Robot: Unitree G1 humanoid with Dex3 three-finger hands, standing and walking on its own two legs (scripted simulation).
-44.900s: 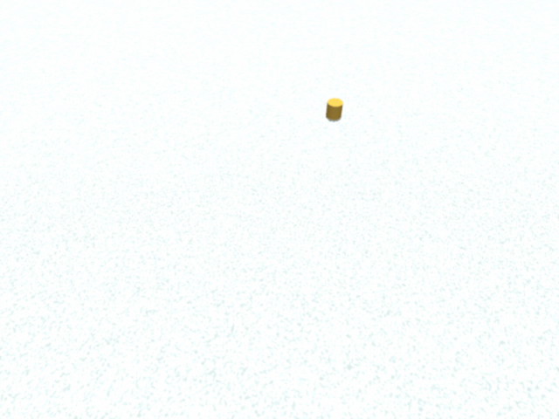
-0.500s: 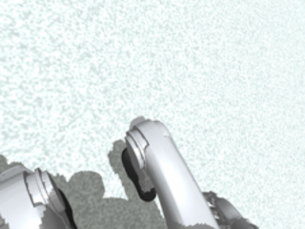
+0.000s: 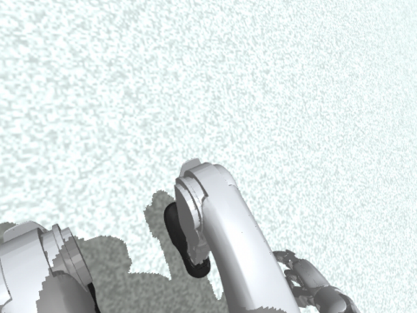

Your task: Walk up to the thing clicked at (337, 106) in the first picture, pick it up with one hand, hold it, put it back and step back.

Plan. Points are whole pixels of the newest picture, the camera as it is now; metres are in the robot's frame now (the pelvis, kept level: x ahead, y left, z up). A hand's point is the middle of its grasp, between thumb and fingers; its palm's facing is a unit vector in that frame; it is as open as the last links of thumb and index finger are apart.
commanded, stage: rest palm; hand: left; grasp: from above
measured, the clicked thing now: out of the picture +0.55 +0.37 -0.28
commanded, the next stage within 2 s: none
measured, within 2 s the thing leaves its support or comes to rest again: neither
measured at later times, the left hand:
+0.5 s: hand out of the picture +0.50 +0.36 -0.22, palm faces -0.42 -0.13 -0.90, open 14.3 cm
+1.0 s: hand out of the picture +0.51 +0.36 -0.24, palm faces -0.44 -0.15 -0.88, open 14.2 cm
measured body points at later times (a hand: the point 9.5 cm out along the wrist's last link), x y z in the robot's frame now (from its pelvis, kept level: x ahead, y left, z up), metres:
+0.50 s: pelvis +0.00 +0.00 -0.01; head +0.28 +0.13 +0.31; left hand +0.52 +0.36 -0.16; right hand +0.05 -0.26 -0.06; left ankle +0.07 +0.12 -0.29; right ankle +0.12 -0.14 -0.29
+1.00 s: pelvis +0.00 +0.00 -0.01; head +0.31 +0.12 +0.30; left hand +0.53 +0.36 -0.19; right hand +0.05 -0.26 -0.06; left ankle +0.07 +0.12 -0.29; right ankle +0.12 -0.14 -0.29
